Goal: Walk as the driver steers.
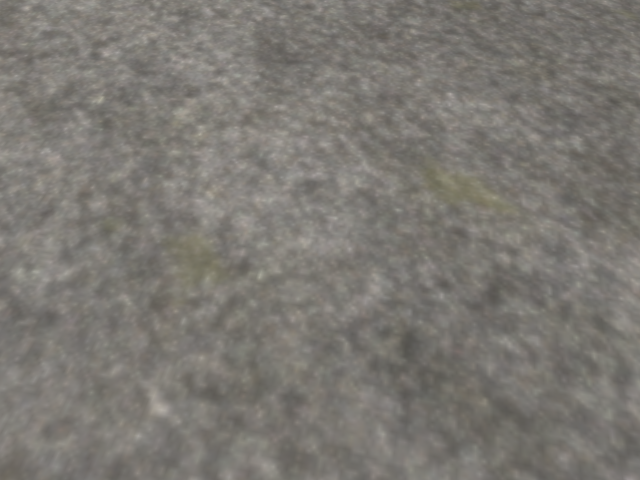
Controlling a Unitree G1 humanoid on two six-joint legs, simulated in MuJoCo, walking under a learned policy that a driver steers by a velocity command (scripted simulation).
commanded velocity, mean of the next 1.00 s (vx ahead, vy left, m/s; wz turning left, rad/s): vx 0.00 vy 0.00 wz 0.04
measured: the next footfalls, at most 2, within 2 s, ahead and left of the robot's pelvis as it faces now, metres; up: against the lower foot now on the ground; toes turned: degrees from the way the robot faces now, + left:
right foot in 0.02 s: +0.05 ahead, -0.14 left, +0.00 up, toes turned +1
left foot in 1.58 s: +0.11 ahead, +0.11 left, +0.00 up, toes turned +2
